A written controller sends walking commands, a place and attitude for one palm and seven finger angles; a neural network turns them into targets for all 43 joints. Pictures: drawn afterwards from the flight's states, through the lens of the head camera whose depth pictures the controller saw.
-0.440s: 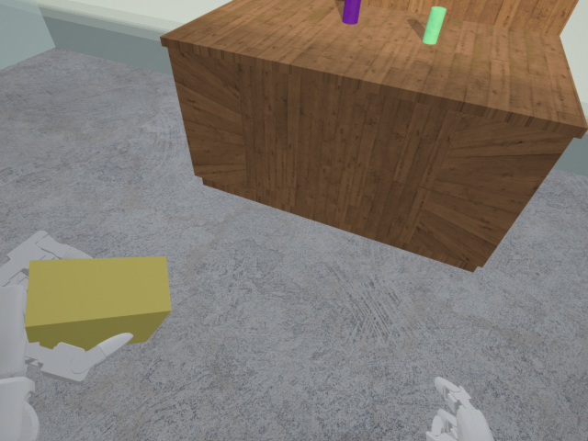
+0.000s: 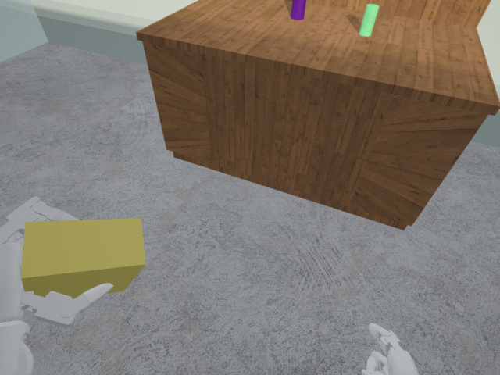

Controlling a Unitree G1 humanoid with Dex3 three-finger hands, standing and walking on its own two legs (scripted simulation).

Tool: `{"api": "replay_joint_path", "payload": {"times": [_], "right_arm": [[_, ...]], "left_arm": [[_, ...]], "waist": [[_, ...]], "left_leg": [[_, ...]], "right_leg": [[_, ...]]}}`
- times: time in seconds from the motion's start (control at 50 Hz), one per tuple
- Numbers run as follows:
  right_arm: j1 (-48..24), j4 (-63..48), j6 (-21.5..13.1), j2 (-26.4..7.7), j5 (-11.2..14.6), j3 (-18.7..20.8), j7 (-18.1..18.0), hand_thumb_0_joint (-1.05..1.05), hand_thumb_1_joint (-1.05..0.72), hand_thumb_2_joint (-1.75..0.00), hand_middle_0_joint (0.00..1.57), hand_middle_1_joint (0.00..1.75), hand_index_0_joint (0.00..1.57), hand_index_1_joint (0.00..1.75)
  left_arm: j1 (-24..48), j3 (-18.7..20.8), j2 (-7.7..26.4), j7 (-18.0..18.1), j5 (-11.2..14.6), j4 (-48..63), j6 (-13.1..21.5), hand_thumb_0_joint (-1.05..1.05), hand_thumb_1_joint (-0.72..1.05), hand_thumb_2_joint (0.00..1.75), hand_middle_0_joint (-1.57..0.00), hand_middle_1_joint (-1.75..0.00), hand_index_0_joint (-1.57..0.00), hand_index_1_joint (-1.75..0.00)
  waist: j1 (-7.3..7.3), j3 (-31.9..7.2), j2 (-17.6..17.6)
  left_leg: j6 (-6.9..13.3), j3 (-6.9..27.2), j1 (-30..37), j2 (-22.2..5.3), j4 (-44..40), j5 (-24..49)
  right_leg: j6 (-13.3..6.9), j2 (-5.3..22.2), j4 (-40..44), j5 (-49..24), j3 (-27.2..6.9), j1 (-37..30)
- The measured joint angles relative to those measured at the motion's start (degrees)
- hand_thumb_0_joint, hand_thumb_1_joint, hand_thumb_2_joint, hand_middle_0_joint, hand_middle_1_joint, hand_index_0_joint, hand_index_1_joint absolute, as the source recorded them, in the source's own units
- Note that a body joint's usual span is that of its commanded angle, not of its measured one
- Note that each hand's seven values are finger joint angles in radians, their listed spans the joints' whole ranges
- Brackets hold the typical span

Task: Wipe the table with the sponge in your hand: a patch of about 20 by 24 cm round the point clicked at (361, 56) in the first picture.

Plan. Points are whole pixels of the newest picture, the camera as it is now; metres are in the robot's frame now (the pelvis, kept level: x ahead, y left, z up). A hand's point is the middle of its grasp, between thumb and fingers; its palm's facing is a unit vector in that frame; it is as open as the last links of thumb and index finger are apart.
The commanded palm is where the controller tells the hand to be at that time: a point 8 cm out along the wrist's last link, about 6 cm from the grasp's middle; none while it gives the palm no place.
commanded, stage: walk to a spot facing it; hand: left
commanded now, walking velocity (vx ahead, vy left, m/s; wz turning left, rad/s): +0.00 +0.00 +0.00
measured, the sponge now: (100, 261) +0.22 +0.21 +0.14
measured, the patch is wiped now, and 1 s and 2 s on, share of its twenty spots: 0.00 0.00 0.00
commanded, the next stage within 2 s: none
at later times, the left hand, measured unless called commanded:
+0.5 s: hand (42, 246) +0.23 +0.28 +0.15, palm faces +0.52 -0.76 -0.40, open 10.1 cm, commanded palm +0.17 +0.31 +0.18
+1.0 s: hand (45, 183) +0.32 +0.32 +0.17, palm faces +0.61 -0.68 -0.41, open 10.1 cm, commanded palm +0.25 +0.34 +0.18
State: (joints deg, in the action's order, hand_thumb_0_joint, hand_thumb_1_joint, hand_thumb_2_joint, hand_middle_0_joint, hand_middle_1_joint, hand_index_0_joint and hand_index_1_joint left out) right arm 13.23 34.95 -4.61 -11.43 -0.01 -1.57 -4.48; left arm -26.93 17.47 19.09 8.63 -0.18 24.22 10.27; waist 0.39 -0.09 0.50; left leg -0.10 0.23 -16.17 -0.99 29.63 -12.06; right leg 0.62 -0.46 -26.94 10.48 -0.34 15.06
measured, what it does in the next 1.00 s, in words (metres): walks ahead: left foot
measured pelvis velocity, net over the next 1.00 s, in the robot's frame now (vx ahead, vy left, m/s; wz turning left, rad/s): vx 0.16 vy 0.03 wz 0.25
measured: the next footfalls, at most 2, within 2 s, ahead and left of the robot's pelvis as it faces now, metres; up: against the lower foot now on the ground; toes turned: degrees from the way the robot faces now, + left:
left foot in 0.84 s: +0.21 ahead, +0.17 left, +0.00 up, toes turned +24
right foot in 1.22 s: +0.39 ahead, -0.08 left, +0.00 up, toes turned +5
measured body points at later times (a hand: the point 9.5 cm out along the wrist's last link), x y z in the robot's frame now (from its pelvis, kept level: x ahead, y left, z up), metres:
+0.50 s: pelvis +0.05 +0.01 -0.01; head +0.04 +0.02 +0.44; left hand +0.20 +0.32 +0.17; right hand +0.19 -0.21 -0.11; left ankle +0.04 +0.12 -0.74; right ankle +0.04 -0.12 -0.71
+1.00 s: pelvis +0.16 +0.03 -0.01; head +0.19 +0.05 +0.44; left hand +0.28 +0.35 +0.19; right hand +0.41 -0.13 -0.08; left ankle +0.17 +0.15 -0.74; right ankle +0.16 -0.10 -0.65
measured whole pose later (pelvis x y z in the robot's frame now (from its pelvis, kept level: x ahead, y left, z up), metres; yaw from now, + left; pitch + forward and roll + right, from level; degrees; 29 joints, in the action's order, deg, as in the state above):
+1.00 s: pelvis +0.16 +0.03 -0.01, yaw +15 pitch -1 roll +1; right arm 6.9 33.9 -5.2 -8.7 0.6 0.5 -3.2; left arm -23.7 21.6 22.2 9.5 0.2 30.7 10.9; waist 0.6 4.8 -2.9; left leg 1.0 -8.9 -18.7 -4.1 36.0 -16.0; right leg 2.0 5.5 -71.5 26.9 3.1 29.0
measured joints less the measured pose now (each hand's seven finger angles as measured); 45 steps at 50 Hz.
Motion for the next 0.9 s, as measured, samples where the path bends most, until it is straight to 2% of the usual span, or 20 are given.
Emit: {"api": "replay_joint_path", "payload": {"times": [0.14, 0.2, 0.26, 0.32, 0.38, 0.42, 0.48, 0.54, 0.58, 0.6, 0.66, 0.7, 0.74, 0.78, 0.82, 0.84, 0.86, 0.9], "right_arm": [[0.2, 0.0, 0.1, -0.3, 0.0, 0.3, 0.0, 0.01, -0.91, -0.90, 0.20, 0.30, 0.20, 0.30], [0.8, 0.0, 0.7, -0.5, -0.3, 0.6, -0.2, 0.01, -0.91, -0.90, 0.20, 0.30, 0.20, 0.30], [1.6, 0.0, 1.0, -0.8, -0.5, 0.9, -0.6, 0.01, -0.91, -0.90, 0.20, 0.30, 0.20, 0.30], [2.3, 0.4, 0.9, -1.0, -0.6, 1.2, -0.6, 0.01, -0.91, -0.90, 0.20, 0.30, 0.20, 0.30], [3.0, 1.4, 1.1, -1.1, -0.5, 1.3, -0.6, 0.01, -0.91, -0.90, 0.20, 0.30, 0.20, 0.30], [3.3, 1.9, 1.0, -0.6, -0.4, 1.3, -0.7, 0.01, -0.91, -0.90, 0.20, 0.30, 0.20, 0.30], [3.4, 2.8, -0.1, 1.1, -0.9, 1.1, -0.2, 0.01, -0.91, -0.90, 0.20, 0.30, 0.20, 0.30], [3.4, 2.9, -0.7, 2.4, -1.1, 0.3, 0.8, 0.01, -0.91, -0.90, 0.20, 0.30, 0.20, 0.30], [3.2, 2.4, -0.6, 2.7, -1.0, -0.1, 1.3, 0.01, -0.91, -0.90, 0.20, 0.30, 0.20, 0.30], [2.9, 2.4, -0.3, 2.7, -0.9, -0.1, 1.5, 0.01, -0.91, -0.90, 0.20, 0.30, 0.21, 0.30], [2.0, 3.6, 0.7, 1.7, -0.4, 0.5, 1.5, 0.01, -0.91, -0.90, 0.20, 0.30, 0.21, 0.30], [1.4, 3.8, 1.7, 0.7, -0.3, 0.8, 1.2, 0.01, -0.91, -0.90, 0.20, 0.30, 0.21, 0.30], [0.9, 3.3, 2.4, -0.1, -0.3, 1.2, 0.9, 0.01, -0.91, -0.90, 0.20, 0.30, 0.21, 0.30], [0.6, 2.1, 2.4, -0.8, -0.4, 1.7, 0.6, 0.01, -0.91, -0.90, 0.20, 0.30, 0.21, 0.30], [0.2, 0.6, 1.8, -1.7, -0.4, 2.3, 0.2, 0.01, -0.91, -0.90, 0.20, 0.30, 0.20, 0.30], [-0.2, -0.5, 1.4, -2.4, -0.4, 2.6, 0.0, 0.01, -0.91, -0.90, 0.20, 0.30, 0.20, 0.30], [-1.3, -1.1, 1.0, -2.7, -0.3, 3.2, -0.2, 0.01, -0.91, -0.90, 0.20, 0.30, 0.20, 0.30], [-4.2, -0.9, 0.5, -1.6, -0.1, 3.9, -0.2, 0.01, -0.91, -0.90, 0.20, 0.30, 0.20, 0.30]], "left_arm": [[-0.1, -0.1, 0.2, 0.0, 0.0, 0.0, -0.1, 0.00, -0.48, 0.98, -0.74, -1.34, -0.74, -1.34], [-0.4, -0.2, 0.3, 0.2, -0.1, 0.5, -0.4, 0.00, -0.48, 0.98, -0.74, -1.34, -0.74, -1.34], [-0.7, 0.0, 0.5, 0.6, -0.3, 1.6, -0.7, 0.00, -0.48, 0.98, -0.74, -1.34, -0.74, -1.34], [-0.3, 0.9, 1.3, 0.8, -0.2, 3.0, -0.1, 0.00, -0.48, 0.98, -0.74, -1.34, -0.74, -1.34], [-0.6, 2.0, 1.5, 0.9, -0.1, 3.2, 0.8, 0.00, -0.48, 0.98, -0.74, -1.34, -0.74, -1.34], [-0.9, 2.7, 1.0, 0.9, -0.3, 2.6, 1.0, 0.00, -0.48, 0.98, -0.74, -1.34, -0.74, -1.34], [0.0, 3.1, 0.8, 0.7, -0.6, 1.0, 0.8, 0.00, -0.48, 0.98, -0.74, -1.34, -0.74, -1.34], [0.0, 2.7, 0.9, 0.3, -0.4, 1.5, 0.5, 0.00, -0.48, 0.98, -0.74, -1.34, -0.74, -1.34], [-0.5, 2.3, 1.3, -0.1, -0.4, 2.7, 0.8, 0.00, -0.48, 0.98, -0.74, -1.34, -0.74, -1.34], [-0.6, 1.9, 1.6, -0.4, -0.4, 3.2, 1.1, 0.00, -0.48, 0.98, -0.74, -1.34, -0.74, -1.34], [-0.1, 0.3, 1.5, -1.1, 0.0, 2.8, 2.3, 0.00, -0.48, 0.98, -0.74, -1.34, -0.74, -1.34], [-1.1, 0.4, 1.2, -1.3, -0.2, 2.4, 2.8, 0.00, -0.48, 0.98, -0.74, -1.34, -0.74, -1.34], [-1.8, 1.1, 1.4, -1.2, -0.3, 2.4, 3.0, 0.00, -0.48, 0.98, -0.74, -1.34, -0.74, -1.34], [-1.8, 1.8, 1.7, -0.6, -0.3, 3.3, 2.7, 0.00, -0.48, 0.98, -0.74, -1.34, -0.74, -1.34], [-1.8, 2.6, 1.7, 0.3, -0.1, 5.3, 2.3, 0.00, -0.48, 0.98, -0.74, -1.34, -0.74, -1.34], [-1.9, 3.1, 1.6, 0.8, 0.0, 6.7, 2.2, 0.00, -0.48, 0.98, -0.74, -1.34, -0.74, -1.34], [-1.5, 3.6, 1.6, 1.2, 0.2, 7.5, 2.3, 0.00, -0.48, 0.98, -0.74, -1.34, -0.74, -1.34], [1.0, 4.1, 2.3, 1.7, 0.4, 6.8, 2.5, 0.00, -0.48, 0.98, -0.74, -1.34, -0.74, -1.34]], "waist": [[-0.32, -0.2, -0.1], [-0.84, -0.9, -0.2], [-1.48, -1.4, -0.4], [-1.93, -0.9, -1.1], [-1.66, -1.1, -1.6], [-1.51, -1.6, -1.0], [-1.83, -1.2, -0.2], [-1.69, -0.4, 0.6], [-1.48, -0.1, 1.1], [-1.61, 0.1, 1.3], [-1.63, 0.4, 0.9], [-1.21, 0.4, 0.2], [-0.68, 0.9, -1.0], [-0.01, 1.8, -2.3], [0.70, 2.9, -3.5], [1.15, 3.4, -3.3], [1.36, 4.2, -3.2], [1.28, 5.8, -3.7]], "left_leg": [[0.1, 0.2, -0.4, 0.1, 0.6, -0.2], [0.8, 0.6, -1.6, 0.5, 3.1, -3.7], [1.6, 1.2, -2.9, 1.0, 5.4, -6.7], [1.7, 1.0, -3.7, 1.4, 7.8, -6.0], [1.5, 0.6, -3.9, 1.9, 10.2, -6.3], [1.7, 0.9, -4.0, 1.8, 11.2, -7.9], [1.4, 2.6, -3.2, 1.6, 10.1, -7.9], [0.7, 4.2, -1.8, 1.1, 8.4, -7.7], [0.2, 4.9, -1.9, 0.9, 9.3, -8.6], [0.6, 4.3, -3.0, 0.8, 12.2, -9.3], [0.1, 0.5, -9.0, 0.8, 28.1, -12.5], [-0.3, -2.2, -11.7, -0.2, 32.1, -12.5], [-0.2, -4.8, -12.3, -1.7, 28.0, -11.5], [0.2, -7.3, -10.9, -2.6, 19.1, -9.5], [0.5, -9.5, -7.7, -2.4, 9.0, -5.1], [1.2, -10.1, -5.7, -2.3, 4.8, -2.3], [1.9, -10.5, -5.5, -2.4, 5.1, 1.6], [2.4, -10.7, -5.5, -2.4, 9.5, -1.7]], "right_leg": [[0.0, 0.1, -0.7, 0.4, 0.3, 0.3], [-0.2, 0.7, -3.2, 3.9, 1.1, 1.3], [-0.7, 1.5, -5.4, 7.1, 2.3, 2.0], [-0.4, 2.9, -8.2, 6.6, 3.5, 2.4], [0.2, 4.0, -12.4, 10.5, 3.7, 2.9], [0.1, 3.2, -15.7, 16.2, 3.1, 3.5], [0.1, 1.3, -20.0, 20.0, 2.5, 4.2], [0.1, 0.5, -13.8, 18.6, 3.7, 2.2], [-0.6, 0.5, -7.1, 11.2, 5.1, -0.2], [-1.0, 0.7, -6.7, 7.4, 5.8, -0.5], [-1.2, 2.3, -7.3, 10.2, 7.9, -2.4], [-0.9, 3.3, -5.6, 11.3, 8.4, -4.3], [-0.2, 4.4, -3.9, 11.3, 8.7, -5.9], [0.2, 5.6, -3.5, 12.1, 9.2, -7.3], [1.0, 7.0, -5.8, 14.3, 9.3, -7.8], [1.1, 7.5, -9.5, 16.1, 9.0, -6.8], [0.9, 7.9, -15.7, 17.3, 8.0, -4.7], [0.6, 6.8, -31.0, 20.3, 3.9, 0.9]]}}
